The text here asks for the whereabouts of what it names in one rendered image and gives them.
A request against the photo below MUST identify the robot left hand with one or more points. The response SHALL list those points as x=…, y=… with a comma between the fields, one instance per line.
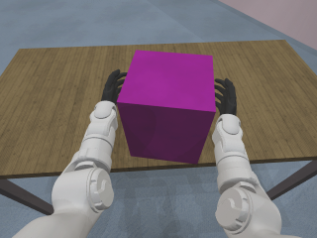
x=111, y=89

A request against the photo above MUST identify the carton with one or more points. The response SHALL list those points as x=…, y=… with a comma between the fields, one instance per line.
x=167, y=105

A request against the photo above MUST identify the right robot forearm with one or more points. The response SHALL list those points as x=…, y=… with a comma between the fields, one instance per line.
x=232, y=162

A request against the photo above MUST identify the left robot forearm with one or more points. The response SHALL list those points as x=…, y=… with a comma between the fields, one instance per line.
x=98, y=142

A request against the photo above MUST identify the right robot upper arm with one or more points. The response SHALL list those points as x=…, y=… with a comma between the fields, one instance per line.
x=244, y=214

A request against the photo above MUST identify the robot right hand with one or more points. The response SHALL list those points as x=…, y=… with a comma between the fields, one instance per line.
x=228, y=101

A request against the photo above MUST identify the table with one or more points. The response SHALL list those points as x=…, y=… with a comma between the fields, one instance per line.
x=48, y=94

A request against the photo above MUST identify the left robot upper arm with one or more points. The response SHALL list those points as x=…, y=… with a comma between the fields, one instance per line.
x=79, y=198

